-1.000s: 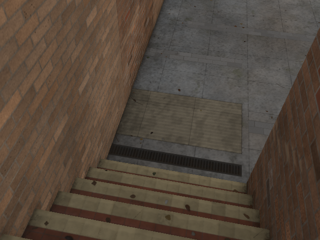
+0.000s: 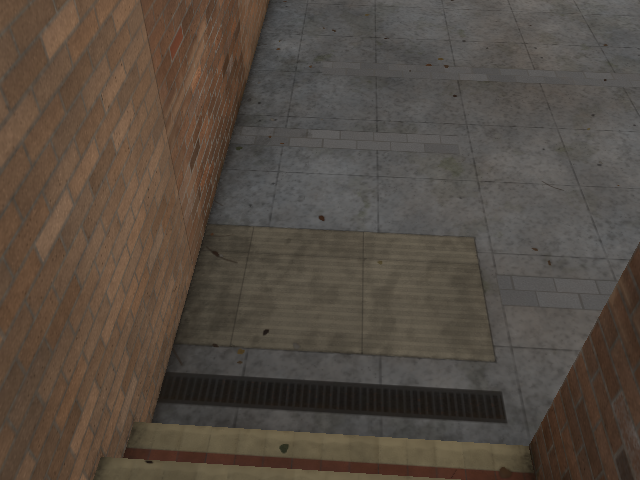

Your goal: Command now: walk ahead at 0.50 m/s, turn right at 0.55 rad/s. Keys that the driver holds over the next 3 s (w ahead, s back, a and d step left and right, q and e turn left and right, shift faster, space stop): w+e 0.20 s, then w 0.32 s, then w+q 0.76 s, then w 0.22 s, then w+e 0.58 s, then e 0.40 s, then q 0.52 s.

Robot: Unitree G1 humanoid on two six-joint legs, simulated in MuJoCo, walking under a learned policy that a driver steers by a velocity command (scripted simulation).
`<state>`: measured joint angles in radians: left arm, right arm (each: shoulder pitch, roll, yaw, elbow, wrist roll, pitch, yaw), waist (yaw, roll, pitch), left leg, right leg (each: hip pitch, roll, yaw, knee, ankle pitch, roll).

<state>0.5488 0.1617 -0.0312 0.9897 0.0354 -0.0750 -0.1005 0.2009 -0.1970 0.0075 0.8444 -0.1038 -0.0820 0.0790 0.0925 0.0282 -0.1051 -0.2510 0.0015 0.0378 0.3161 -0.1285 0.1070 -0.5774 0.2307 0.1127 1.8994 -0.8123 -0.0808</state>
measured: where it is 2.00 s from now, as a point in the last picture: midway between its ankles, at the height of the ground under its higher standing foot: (337, 448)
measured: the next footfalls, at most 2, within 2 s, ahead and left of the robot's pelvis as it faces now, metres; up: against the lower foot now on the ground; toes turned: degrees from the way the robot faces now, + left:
right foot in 0.50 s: +0.31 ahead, -0.13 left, -0.20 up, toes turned -17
left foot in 0.92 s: +0.55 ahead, +0.07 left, -0.41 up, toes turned +0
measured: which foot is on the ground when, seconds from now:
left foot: down 0.00-0.50, up 0.52-0.90, down 0.92-1.00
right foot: up 0.00-0.48, down 0.50-0.92, up 0.94-1.00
